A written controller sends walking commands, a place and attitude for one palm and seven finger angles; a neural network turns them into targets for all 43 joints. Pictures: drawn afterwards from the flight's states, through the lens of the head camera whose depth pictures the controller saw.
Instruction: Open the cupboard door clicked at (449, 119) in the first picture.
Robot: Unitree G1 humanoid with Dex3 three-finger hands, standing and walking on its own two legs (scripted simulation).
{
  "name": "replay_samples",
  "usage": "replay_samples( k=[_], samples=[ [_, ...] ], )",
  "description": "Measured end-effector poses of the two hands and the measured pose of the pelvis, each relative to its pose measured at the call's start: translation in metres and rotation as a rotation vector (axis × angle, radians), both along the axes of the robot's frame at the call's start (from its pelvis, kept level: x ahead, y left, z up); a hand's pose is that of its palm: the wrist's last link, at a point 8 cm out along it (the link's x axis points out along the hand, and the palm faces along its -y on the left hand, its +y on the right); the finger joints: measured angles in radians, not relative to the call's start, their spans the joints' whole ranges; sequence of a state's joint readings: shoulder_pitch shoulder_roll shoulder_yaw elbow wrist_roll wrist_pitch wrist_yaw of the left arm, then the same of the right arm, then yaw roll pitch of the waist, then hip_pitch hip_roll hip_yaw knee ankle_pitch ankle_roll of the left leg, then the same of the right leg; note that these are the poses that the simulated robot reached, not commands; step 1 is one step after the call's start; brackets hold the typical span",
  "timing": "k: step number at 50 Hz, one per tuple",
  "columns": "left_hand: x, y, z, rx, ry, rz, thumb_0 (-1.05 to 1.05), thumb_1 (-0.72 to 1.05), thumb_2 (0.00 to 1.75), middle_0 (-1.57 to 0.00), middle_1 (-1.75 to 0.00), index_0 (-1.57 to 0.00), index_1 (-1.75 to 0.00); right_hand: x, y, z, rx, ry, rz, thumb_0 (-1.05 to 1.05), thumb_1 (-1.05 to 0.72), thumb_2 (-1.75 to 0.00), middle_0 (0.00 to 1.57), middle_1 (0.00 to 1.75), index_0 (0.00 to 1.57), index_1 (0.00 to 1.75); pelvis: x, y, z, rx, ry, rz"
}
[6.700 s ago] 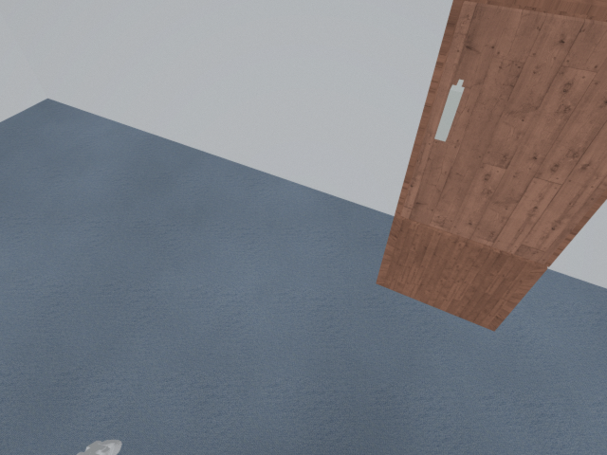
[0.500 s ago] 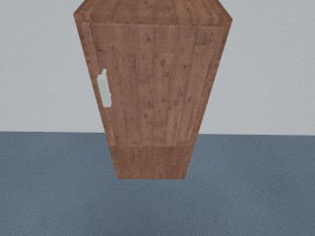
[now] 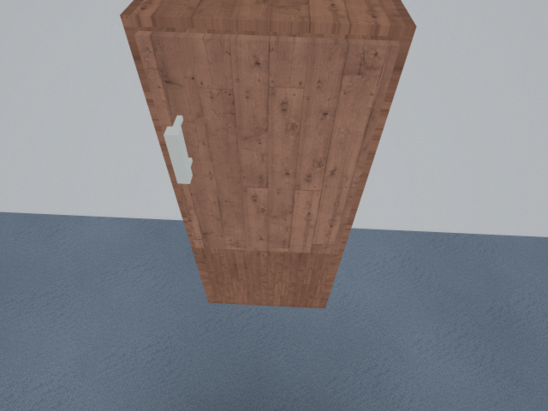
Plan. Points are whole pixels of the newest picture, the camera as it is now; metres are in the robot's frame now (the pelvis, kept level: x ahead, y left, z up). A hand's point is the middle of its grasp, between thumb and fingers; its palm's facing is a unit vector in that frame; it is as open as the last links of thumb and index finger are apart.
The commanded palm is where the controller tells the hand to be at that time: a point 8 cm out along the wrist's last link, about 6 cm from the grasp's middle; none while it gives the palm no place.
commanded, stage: come to a stop and stand still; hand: left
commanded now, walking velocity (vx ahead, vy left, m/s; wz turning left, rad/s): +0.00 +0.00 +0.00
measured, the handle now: (181, 149) +0.55 +0.22 +0.05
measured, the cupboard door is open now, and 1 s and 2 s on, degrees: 0 0 0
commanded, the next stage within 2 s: look again from close up in 0.46 s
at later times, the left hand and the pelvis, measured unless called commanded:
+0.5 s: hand out of the picture -0.05 +0.18 -0.17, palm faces +0.03 -0.98 -0.19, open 7.4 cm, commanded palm none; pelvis -0.01 +0.01 +0.00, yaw +1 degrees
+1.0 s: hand out of the picture +0.02 +0.18 -0.16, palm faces +0.02 -0.98 -0.19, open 7.3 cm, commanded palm none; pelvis +0.01 +0.01 +0.01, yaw +0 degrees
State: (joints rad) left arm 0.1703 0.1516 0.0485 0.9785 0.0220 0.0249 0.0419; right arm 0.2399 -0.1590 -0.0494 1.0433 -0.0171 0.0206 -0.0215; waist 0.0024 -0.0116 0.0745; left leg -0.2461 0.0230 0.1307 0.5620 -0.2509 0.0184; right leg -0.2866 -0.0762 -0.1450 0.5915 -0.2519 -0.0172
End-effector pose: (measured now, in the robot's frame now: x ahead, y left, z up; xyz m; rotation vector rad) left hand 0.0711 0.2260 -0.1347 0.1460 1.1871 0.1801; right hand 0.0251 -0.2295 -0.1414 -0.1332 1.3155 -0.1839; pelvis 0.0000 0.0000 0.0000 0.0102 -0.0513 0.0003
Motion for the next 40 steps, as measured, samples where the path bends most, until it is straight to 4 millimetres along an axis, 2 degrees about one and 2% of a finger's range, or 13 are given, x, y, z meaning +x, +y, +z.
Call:
replay_samples(
  k=[5, 11, 15, 20, 24, 30, 34, 40],
  samples=[
    [-0.029, 0.009, -0.001, 0.001, 0.057, 0.008, 0.00, 0.92, 0.90, -0.20, -0.30, -0.20, -0.30, 0.014, 0.005, 0.007, -0.001, -0.053, 0.036, 0.01, -0.92, -0.90, 0.20, 0.30, 0.19, 0.30, -0.006, 0.003, 0.003, 0.013, 0.015, 0.000],
    [-0.082, 0.005, 0.003, -0.005, 0.163, 0.020, 0.00, 0.92, 0.90, -0.20, -0.30, -0.20, -0.30, 0.023, 0.006, 0.009, 0.014, -0.079, 0.052, 0.01, -0.93, -0.90, 0.20, 0.30, 0.20, 0.30, -0.012, 0.004, 0.008, -0.002, 0.020, -0.003],
    [-0.111, -0.001, 0.003, -0.023, 0.240, 0.027, 0.00, 0.91, 0.90, -0.20, -0.30, -0.20, -0.30, 0.016, 0.005, 0.012, 0.013, -0.074, 0.044, 0.01, -0.93, -0.90, 0.20, 0.30, 0.20, 0.30, -0.013, 0.005, 0.011, -0.006, 0.023, -0.007],
    [-0.131, -0.007, 0.002, -0.033, 0.281, 0.025, 0.00, 0.91, 0.90, -0.20, -0.30, -0.20, -0.30, -0.005, 0.004, 0.010, 0.012, -0.021, 0.045, 0.01, -0.93, -0.90, 0.20, 0.30, 0.20, 0.30, -0.014, 0.006, 0.010, -0.016, 0.025, -0.006],
    [-0.129, -0.002, -0.005, -0.036, 0.266, 0.016, 0.00, 0.91, 0.90, -0.20, -0.30, -0.20, -0.30, -0.022, 0.009, 0.003, 0.017, 0.001, 0.049, 0.01, -0.92, -0.90, 0.20, 0.30, 0.20, 0.30, -0.014, 0.011, 0.003, -0.025, 0.026, 0.006],
    [-0.099, 0.011, -0.001, -0.006, 0.182, 0.011, 0.00, 0.91, 0.90, -0.20, -0.30, -0.20, -0.30, -0.042, 0.028, -0.004, 0.057, 0.047, 0.044, 0.01, -0.91, -0.90, 0.20, 0.30, 0.19, 0.30, -0.010, 0.016, 0.002, -0.013, 0.030, 0.015],
    [-0.079, 0.013, 0.003, 0.004, 0.131, 0.002, 0.00, 0.91, 0.90, -0.20, -0.30, -0.20, -0.30, -0.042, 0.038, -0.005, 0.085, 0.057, 0.045, 0.01, -0.91, -0.90, 0.20, 0.30, 0.20, 0.30, -0.006, 0.015, 0.004, -0.008, 0.035, 0.012],
    [-0.062, 0.011, 0.005, 0.004, 0.115, -0.011, 0.00, 0.92, 0.90, -0.20, -0.30, -0.20, -0.30, -0.039, 0.037, -0.003, 0.081, 0.066, 0.039, 0.02, -0.92, -0.90, 0.20, 0.30, 0.20, 0.30, -0.001, 0.014, 0.007, -0.005, 0.039, 0.007]
  ],
)
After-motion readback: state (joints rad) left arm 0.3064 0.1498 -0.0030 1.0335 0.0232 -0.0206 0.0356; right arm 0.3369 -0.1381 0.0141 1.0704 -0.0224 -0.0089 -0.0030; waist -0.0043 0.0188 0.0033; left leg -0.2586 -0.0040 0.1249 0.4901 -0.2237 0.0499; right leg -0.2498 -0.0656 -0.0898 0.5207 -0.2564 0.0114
